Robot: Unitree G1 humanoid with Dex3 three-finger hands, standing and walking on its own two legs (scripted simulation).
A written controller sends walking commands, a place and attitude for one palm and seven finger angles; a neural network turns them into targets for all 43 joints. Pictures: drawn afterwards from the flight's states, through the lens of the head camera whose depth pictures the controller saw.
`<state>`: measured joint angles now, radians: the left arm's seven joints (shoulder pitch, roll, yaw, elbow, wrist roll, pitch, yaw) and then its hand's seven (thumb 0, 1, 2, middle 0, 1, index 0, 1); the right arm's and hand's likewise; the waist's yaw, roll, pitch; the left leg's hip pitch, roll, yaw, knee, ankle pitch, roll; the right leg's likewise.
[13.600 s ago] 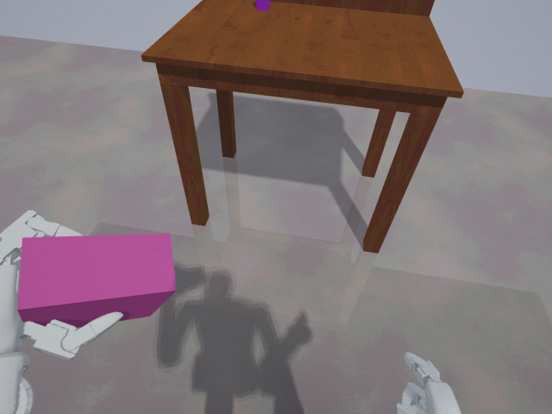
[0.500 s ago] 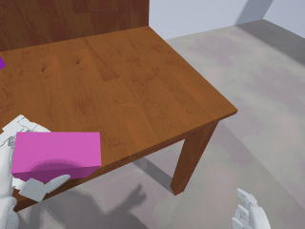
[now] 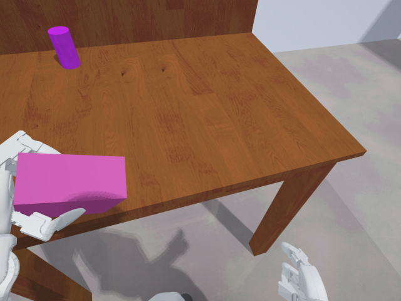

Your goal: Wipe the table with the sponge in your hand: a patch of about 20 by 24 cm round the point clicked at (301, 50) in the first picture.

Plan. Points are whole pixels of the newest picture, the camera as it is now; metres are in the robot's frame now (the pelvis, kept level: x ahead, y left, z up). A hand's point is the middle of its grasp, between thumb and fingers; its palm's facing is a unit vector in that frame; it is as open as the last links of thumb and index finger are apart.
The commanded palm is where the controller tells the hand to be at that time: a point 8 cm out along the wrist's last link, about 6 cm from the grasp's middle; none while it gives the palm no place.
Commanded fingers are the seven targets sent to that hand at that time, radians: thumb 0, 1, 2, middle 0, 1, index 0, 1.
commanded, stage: come to a stop and stand still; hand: left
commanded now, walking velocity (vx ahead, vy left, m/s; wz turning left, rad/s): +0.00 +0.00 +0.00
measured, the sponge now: (85, 188) +0.25 +0.22 +0.14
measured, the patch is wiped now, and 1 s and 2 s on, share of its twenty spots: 0.00 0.00 0.00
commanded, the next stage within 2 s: look again from close up in 1.12 s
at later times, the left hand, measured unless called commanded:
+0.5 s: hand out of the picture +0.17 +0.30 +0.17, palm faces +0.39 -0.81 -0.43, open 10.5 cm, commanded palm +0.13 +0.32 +0.18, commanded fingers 0.00 0.10 1.30 -1.20 -1.60 -1.20 -1.60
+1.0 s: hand out of the picture +0.14 +0.37 +0.14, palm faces +0.39 -0.85 -0.36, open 10.5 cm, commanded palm +0.08 +0.38 +0.18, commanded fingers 0.00 0.10 1.30 -1.20 -1.60 -1.20 -1.60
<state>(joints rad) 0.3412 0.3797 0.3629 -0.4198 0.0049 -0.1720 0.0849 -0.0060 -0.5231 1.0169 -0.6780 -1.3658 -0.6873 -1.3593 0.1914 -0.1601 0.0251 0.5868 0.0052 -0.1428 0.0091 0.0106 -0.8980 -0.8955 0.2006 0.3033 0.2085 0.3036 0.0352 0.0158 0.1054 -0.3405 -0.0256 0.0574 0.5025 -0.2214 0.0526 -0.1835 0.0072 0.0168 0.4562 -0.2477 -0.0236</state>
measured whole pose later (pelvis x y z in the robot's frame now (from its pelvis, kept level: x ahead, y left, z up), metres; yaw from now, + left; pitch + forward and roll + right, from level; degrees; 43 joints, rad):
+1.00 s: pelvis -0.09 +0.11 -0.01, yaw -3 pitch -4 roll +0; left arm 0.40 0.37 0.41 -0.40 -0.04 -0.11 0.09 -0.01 -0.52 1.02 -0.68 -1.36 -0.69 -1.36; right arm 0.27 -0.17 -0.01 0.64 0.02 -0.10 0.00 0.01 -0.90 -0.90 0.20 0.30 0.21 0.30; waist 0.01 -0.06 0.06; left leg -0.20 -0.01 0.07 0.64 -0.36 0.04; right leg -0.48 0.05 -0.01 1.08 -0.41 -0.04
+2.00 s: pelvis -0.05 +0.05 -0.01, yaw -1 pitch -1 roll +0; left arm 0.43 0.38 0.33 -0.53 -0.07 -0.11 0.15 -0.01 -0.53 1.02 -0.68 -1.35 -0.69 -1.35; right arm 0.21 -0.18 0.02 0.60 0.03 -0.05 -0.02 0.01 -0.90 -0.90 0.20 0.30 0.21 0.30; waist 0.01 -0.02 0.06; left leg -0.26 0.06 0.01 0.70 -0.38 0.00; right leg -0.24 0.05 -0.11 0.62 -0.36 -0.09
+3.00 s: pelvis +0.09 -0.18 +0.00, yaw -2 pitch -1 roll +1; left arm 0.48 0.37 0.38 -0.58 -0.05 -0.14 0.17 -0.01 -0.53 1.02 -0.68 -1.35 -0.70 -1.34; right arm 0.16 -0.23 0.00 0.59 0.02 -0.08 -0.02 0.01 -0.90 -0.90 0.20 0.30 0.21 0.30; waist 0.01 0.00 0.13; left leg -0.39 0.02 0.08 0.76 -0.36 -0.01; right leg -0.28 0.01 -0.08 0.55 -0.26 -0.07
